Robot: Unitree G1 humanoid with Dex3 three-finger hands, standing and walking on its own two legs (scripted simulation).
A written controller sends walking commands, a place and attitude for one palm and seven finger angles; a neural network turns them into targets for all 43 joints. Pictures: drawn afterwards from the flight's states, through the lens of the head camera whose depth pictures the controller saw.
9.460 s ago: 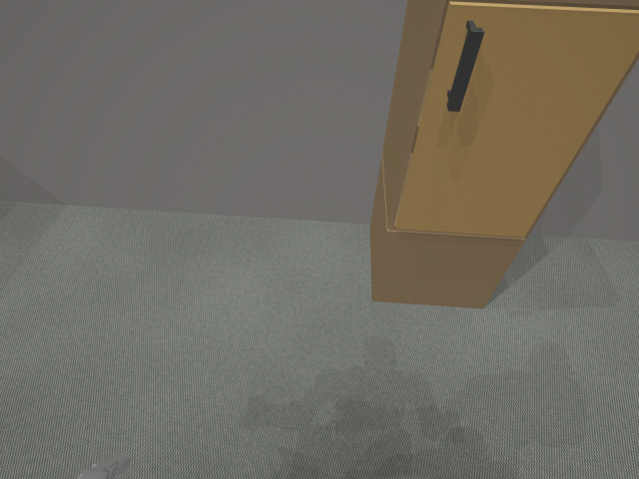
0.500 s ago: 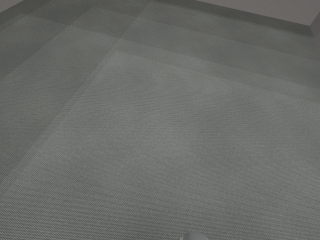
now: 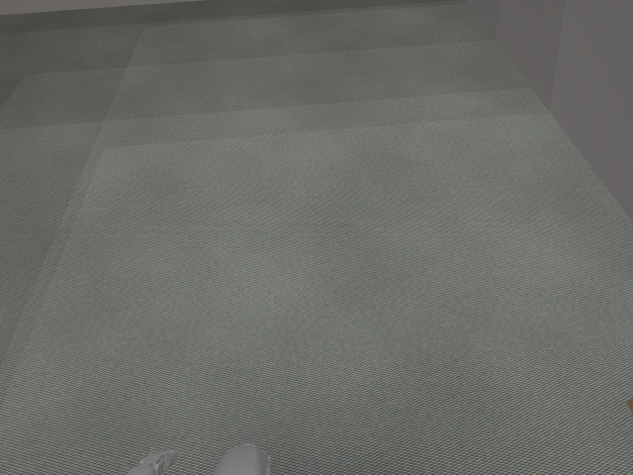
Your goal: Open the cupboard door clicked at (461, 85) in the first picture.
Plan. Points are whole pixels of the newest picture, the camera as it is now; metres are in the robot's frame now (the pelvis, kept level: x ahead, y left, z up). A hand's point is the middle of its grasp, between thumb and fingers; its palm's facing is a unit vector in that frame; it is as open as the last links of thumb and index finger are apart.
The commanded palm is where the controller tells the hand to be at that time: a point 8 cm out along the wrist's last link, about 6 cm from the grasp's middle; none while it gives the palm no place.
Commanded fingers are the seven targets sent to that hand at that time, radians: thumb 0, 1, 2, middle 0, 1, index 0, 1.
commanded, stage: turn to face it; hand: left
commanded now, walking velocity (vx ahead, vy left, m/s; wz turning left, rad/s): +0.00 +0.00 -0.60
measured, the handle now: out of the picture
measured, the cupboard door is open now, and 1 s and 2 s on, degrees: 0 0 0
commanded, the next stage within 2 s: none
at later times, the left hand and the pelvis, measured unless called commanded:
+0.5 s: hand out of the picture +0.11 +0.26 -0.18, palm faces -0.23 -0.95 -0.20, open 7.4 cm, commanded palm none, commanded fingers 0.00 0.90 0.90 -0.20 -0.30 -0.20 -0.30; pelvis +0.00 +0.06 +0.00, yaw -18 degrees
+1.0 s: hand (260, 452) +0.17 +0.10 -0.14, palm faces -0.58 -0.77 -0.27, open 7.4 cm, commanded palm none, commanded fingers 0.00 0.90 0.90 -0.20 -0.30 -0.20 -0.30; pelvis -0.04 +0.00 +0.00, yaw -37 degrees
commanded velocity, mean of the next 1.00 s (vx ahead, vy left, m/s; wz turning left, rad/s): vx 0.00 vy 0.00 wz -0.60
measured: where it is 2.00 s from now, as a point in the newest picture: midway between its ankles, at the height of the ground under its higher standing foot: outside the picture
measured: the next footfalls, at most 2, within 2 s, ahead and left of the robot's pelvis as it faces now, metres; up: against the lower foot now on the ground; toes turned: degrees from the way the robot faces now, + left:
left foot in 0.26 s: +0.06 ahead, +0.14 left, +0.00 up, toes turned -5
right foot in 0.78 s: -0.05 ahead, -0.08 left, +0.00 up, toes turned -36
